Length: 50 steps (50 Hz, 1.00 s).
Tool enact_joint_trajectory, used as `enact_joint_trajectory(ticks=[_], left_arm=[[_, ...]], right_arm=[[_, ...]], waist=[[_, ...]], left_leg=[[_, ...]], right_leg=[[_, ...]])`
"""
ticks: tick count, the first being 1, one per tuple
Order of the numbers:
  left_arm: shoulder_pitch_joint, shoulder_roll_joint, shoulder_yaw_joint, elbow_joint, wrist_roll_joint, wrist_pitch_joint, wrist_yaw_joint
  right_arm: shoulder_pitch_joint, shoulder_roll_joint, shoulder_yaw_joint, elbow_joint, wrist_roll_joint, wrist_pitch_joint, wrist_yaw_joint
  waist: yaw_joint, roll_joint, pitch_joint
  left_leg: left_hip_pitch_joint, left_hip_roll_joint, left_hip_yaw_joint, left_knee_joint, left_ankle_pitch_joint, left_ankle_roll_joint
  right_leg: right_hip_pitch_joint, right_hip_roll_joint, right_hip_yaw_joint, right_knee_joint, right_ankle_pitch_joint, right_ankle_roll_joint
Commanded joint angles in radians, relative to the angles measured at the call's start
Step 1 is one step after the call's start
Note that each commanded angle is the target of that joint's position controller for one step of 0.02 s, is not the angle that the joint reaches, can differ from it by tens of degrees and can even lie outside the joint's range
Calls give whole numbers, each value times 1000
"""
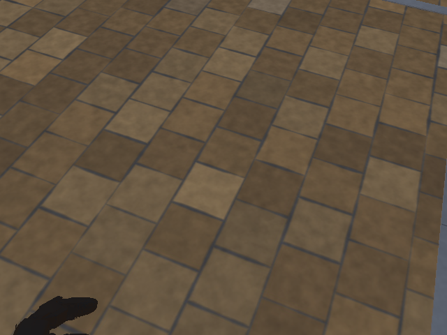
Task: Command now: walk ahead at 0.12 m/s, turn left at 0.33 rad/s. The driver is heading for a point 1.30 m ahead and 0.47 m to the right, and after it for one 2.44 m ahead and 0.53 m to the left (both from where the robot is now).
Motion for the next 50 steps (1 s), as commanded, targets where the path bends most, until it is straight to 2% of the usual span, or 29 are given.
enact_joint_trajectory(ticks=[1,2,3,4,5,8,13,14,15,16,17,18,19,20,22,26,31,34,36,37,38,39,40,41,42,43,44,46,50], left_arm=[[63,87,21,-71,-8,-6,-5],[63,50,5,-64,-15,8,-12],[53,51,-3,-57,-29,23,-20],[26,83,6,-57,-44,39,-21],[35,126,23,-58,-47,54,-18],[103,174,54,-59,-40,78,-7],[111,176,75,-72,-68,100,15],[102,172,77,-76,-74,108,23],[111,156,74,-79,-74,113,29],[91,121,65,-106,-72,113,31],[124,111,64,-108,-80,106,23],[166,169,84,-93,-64,100,17],[213,185,93,-60,-62,107,15],[245,165,90,-42,-58,117,18],[244,120,73,-46,-58,132,12],[106,84,42,-127,-70,132,-13],[83,93,35,-167,-63,139,-32],[82,111,48,-178,-63,162,-38],[145,128,67,-162,-62,172,-38],[250,177,92,-131,-56,169,-20],[321,322,129,-136,-56,161,4],[257,359,124,-177,-15,136,-4],[234,268,100,-175,-24,114,-16],[190,225,84,-160,-35,102,-9],[133,193,75,-159,-51,102,-1],[81,176,65,-166,-56,107,10],[63,181,61,-171,-45,111,17],[53,171,54,-158,-30,113,25],[57,74,11,-98,-11,101,21]], right_arm=[[237,-127,-6,12,1,3,14],[109,-135,-9,5,-6,20,13],[62,-111,-4,-1,-20,33,12],[20,-95,0,-25,-29,34,15],[-16,-72,6,-33,-22,29,17],[-36,-25,18,-16,-8,5,12],[-36,-44,7,17,2,-15,25],[-16,-46,4,28,3,-21,30],[12,-71,-5,39,-3,-26,31],[51,-136,-20,50,-33,-27,29],[-31,-148,-20,28,-57,-29,25],[-113,-102,-6,-1,-74,-40,19],[-168,-50,8,-21,-57,-46,9],[-188,-35,13,-23,-36,-50,3],[-168,-40,16,-17,-20,-47,-2],[-71,-84,-1,4,-29,-21,-5],[-77,-153,-29,4,-15,-18,21],[-84,-158,-40,10,13,-35,45],[-100,-144,-43,16,32,-47,51],[-61,-116,-38,34,30,-55,57],[-56,-57,-19,-8,-20,-64,57],[-104,-42,-5,-61,-48,-72,53],[-159,-106,-20,-42,-26,-68,51],[-167,-105,-19,-45,-5,-64,44],[-138,-102,-19,-21,-8,-56,31],[-118,-116,-23,-12,-19,-47,21],[-94,-107,-21,2,-21,-41,23],[-31,-77,-9,29,-13,-36,26],[-25,-13,30,49,-7,-29,43]], waist=[[-10,-150,-323],[23,-75,-252],[16,-42,-195],[4,-50,-114],[8,-77,-65],[34,-144,-121],[22,-171,-155],[4,-169,-153],[-4,-155,-162],[-10,-5,-168],[25,207,-125],[59,177,-95],[85,107,-95],[92,81,-91],[76,85,-69],[-6,111,-60],[-6,132,-75],[10,153,-81],[64,139,-109],[113,55,-158],[109,-230,-196],[103,-330,-331],[147,-160,-305],[107,-129,-226],[70,-66,-173],[47,-79,-153],[33,-98,-155],[18,-106,-185],[47,-138,-187]], left_leg=[[-262,87,-2,428,-72,-116],[-265,97,38,428,-12,-133],[-259,121,101,385,18,-143],[-253,143,136,263,42,-143],[-215,141,176,116,32,-133],[-112,96,195,-109,32,-114],[33,91,163,-366,236,-49],[107,100,171,-459,304,-30],[213,159,148,-521,349,-2],[302,322,-20,-560,281,91],[232,520,-180,-624,437,192],[161,577,-166,-597,618,218],[153,524,-64,-568,701,179],[177,477,8,-546,735,145],[202,443,111,-526,868,143],[288,440,200,-532,889,170],[234,485,305,-519,917,160],[228,509,355,-458,928,120],[182,491,422,-318,940,56],[61,433,473,-141,878,-13],[-289,315,501,175,235,-108],[-482,181,300,393,-131,-143],[-489,223,204,431,-97,-130],[-482,242,203,390,-14,-109],[-466,264,210,312,60,-109],[-417,266,216,250,116,-115],[-343,247,238,242,155,-126],[-274,235,255,161,193,-145],[-86,279,266,-91,290,-135]], right_leg=[[555,-475,683,-104,351,-310],[473,-381,546,-118,145,-252],[386,-315,486,-152,-23,-211],[297,-263,459,-185,-135,-179],[238,-212,413,-209,-168,-144],[286,-191,425,-221,-108,-157],[242,-190,490,-258,-309,-132],[193,-166,476,-248,-355,-107],[110,-129,447,-213,-422,-68],[-54,-51,332,-60,-508,-15],[-142,50,122,234,-538,25],[-158,-23,98,446,-532,60],[-140,-41,82,541,-488,75],[-164,-52,70,607,-436,90],[-220,-89,27,708,-379,123],[-247,-151,-48,543,-304,158],[-76,-162,-123,341,-291,117],[18,-142,-156,213,-294,67],[174,-106,-170,44,-208,11],[382,-89,-114,-61,-27,-46],[651,-320,237,-49,519,-166],[682,-502,574,-84,483,-396],[627,-476,450,-119,415,-369],[546,-415,350,-117,333,-304],[474,-358,277,-116,264,-245],[402,-331,235,-120,253,-221],[335,-310,206,-124,289,-220],[314,-297,160,-124,310,-223],[246,-284,74,-137,142,-199]])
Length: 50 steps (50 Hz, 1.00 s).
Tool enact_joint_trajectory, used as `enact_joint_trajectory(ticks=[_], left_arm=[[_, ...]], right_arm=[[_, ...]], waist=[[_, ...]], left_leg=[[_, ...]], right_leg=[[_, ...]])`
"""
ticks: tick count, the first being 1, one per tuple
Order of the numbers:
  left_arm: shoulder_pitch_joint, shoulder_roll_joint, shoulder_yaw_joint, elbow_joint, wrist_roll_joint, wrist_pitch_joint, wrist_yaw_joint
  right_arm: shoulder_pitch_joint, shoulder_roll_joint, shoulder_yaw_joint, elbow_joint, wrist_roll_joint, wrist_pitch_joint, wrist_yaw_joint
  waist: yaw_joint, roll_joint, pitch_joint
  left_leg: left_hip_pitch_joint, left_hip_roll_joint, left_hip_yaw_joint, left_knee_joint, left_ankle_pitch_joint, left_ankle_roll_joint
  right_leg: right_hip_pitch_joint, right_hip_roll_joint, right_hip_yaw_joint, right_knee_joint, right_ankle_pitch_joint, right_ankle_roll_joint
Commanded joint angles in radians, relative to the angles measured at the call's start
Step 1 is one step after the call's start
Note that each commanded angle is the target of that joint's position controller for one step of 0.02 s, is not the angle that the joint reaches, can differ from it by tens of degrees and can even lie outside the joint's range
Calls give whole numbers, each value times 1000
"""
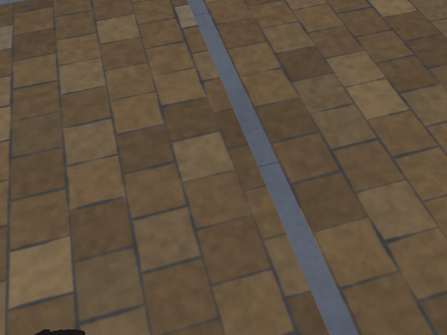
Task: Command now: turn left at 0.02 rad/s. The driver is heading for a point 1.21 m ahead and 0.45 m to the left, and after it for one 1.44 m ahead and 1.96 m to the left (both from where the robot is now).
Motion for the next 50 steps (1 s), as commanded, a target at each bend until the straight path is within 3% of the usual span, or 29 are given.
enact_joint_trajectory(ticks=[1,3,6,7,8,9,10,11,12,14,18,21,23,24,25,26,27,28,30,33,35,41,44,45,46,47,48,49,50], left_arm=[[-15,79,10,-21,21,-25,-4],[-26,140,26,-4,18,-23,-5],[-8,163,37,21,-11,-12,10],[17,148,38,30,-14,-13,17],[40,118,35,12,9,-18,22],[-48,95,30,-18,16,-21,28],[-134,78,26,-51,7,-24,30],[-120,74,30,-49,-4,-25,28],[-93,71,34,-34,-10,-23,24],[-91,71,37,-27,-6,-29,21],[-84,27,27,-12,-21,-47,-2],[-32,56,38,9,-26,-54,-15],[46,77,53,37,-26,-59,-18],[83,110,68,54,-22,-58,-13],[83,176,81,40,-6,-50,-3],[22,213,83,23,43,-50,-8],[-41,166,72,-5,44,-60,-4],[-88,109,57,-14,31,-63,5],[-104,89,49,-17,5,-61,25],[-10,108,50,4,12,-51,41],[44,133,59,19,16,-42,40],[32,200,82,37,-14,-33,-2],[26,206,82,56,-49,-43,-17],[22,186,71,68,-61,-44,-16],[77,126,46,97,-50,-51,-21],[86,25,-1,76,16,-61,-31],[117,6,-10,82,15,-57,-37],[80,106,16,95,-11,-44,-30],[70,128,28,92,-33,-35,-26]], right_arm=[[22,-37,9,-45,9,-3,12],[2,-99,-8,-69,19,0,14],[25,-116,-17,-86,15,-5,18],[31,-138,-24,-95,11,-8,18],[33,-204,-43,-102,14,-11,11],[89,-225,-54,-100,12,-13,9],[173,-208,-51,-86,-10,-25,9],[165,-194,-50,-85,-15,-39,6],[114,-176,-51,-99,1,-44,1],[34,-144,-48,-127,33,-26,-17],[37,-156,-67,-151,26,22,-38],[16,-168,-78,-173,32,36,-32],[-28,-161,-77,-190,45,41,-29],[-19,-133,-68,-194,47,41,-29],[58,-63,-51,-183,32,44,-23],[74,-99,-64,-207,29,32,-20],[77,-176,-84,-194,19,25,-17],[76,-205,-95,-171,23,29,-14],[88,-159,-85,-153,20,43,-12],[-5,-101,-57,-203,36,41,2],[-49,-83,-45,-231,34,38,12],[-53,-58,-28,-244,18,43,25],[-31,-64,-33,-236,21,55,30],[11,-62,-34,-216,16,54,30],[50,-90,-40,-199,9,51,22],[106,-138,-37,-202,-8,44,4],[31,-99,-12,-197,-38,27,2],[17,-43,-1,-194,-42,9,12],[-13,-53,-3,-168,-42,-3,15]], waist=[[27,-169,-181],[30,-182,-108],[15,-148,-59],[22,-83,-48],[69,103,-51],[9,229,-56],[-59,267,-82],[-43,200,-116],[-13,134,-126],[14,88,-144],[2,129,-192],[6,169,-191],[47,170,-183],[49,136,-189],[5,-78,-207],[-32,-282,-127],[-47,-223,-88],[-50,-152,-67],[-38,-126,-54],[31,-139,-54],[65,-143,-79],[51,-159,-127],[22,-185,-138],[-6,-170,-149],[-15,-88,-180],[-9,131,-282],[22,225,-309],[-23,122,-283],[-6,143,-216]], left_leg=[[213,25,11,-133,71,11],[197,-1,42,-173,40,36],[185,-18,54,-310,121,91],[196,11,-13,-374,311,124],[223,105,-196,-425,515,199],[280,216,-438,-533,519,348],[381,285,-587,-606,515,433],[426,269,-559,-588,497,419],[434,222,-485,-557,499,367],[429,155,-399,-537,477,293],[410,95,-405,-520,437,276],[342,79,-469,-524,377,265],[274,41,-485,-496,283,225],[186,-4,-456,-446,147,182],[45,-117,-313,-215,-167,123],[-124,-175,-205,-11,-277,80],[-133,-78,-178,150,-219,53],[-126,-55,-151,208,-143,39],[-161,-32,-118,308,-35,7],[-213,14,-36,256,20,-29],[-227,36,-20,185,9,-42],[16,2,52,-91,-41,-3],[148,-33,66,-318,29,51],[277,-50,63,-483,145,88],[469,-30,10,-590,334,118],[730,207,-245,-532,785,177],[625,371,-322,-498,845,366],[544,320,-251,-515,757,394],[508,263,-171,-522,685,355]], right_leg=[[31,-248,92,-123,253,-177],[12,-270,109,-122,136,-179],[59,-276,116,-55,90,-132],[56,-237,78,17,29,-83],[-7,-112,-44,168,-58,-6],[-142,39,-110,362,-182,71],[-290,66,-10,561,-448,79],[-324,38,63,680,-451,74],[-334,16,82,701,-394,73],[-307,-8,77,553,-279,84],[-172,41,51,293,-199,112],[-56,59,46,128,-145,106],[70,49,30,-70,-17,89],[186,-24,61,-143,47,63],[295,-262,285,-189,11,-23],[185,-428,526,-246,53,-158],[145,-448,480,-248,67,-195],[113,-380,351,-231,49,-164],[137,-295,192,-207,94,-131],[212,-286,69,-209,231,-164],[292,-321,44,-200,304,-186],[257,-348,-64,-150,483,-187],[262,-355,-75,-72,478,-145],[209,-330,-89,-12,449,-111],[102,-282,-130,68,364,-44],[-106,-209,-174,242,-79,50],[-172,-166,-107,336,-451,108],[-144,-173,-36,425,-464,129],[-178,-158,-17,473,-438,132]])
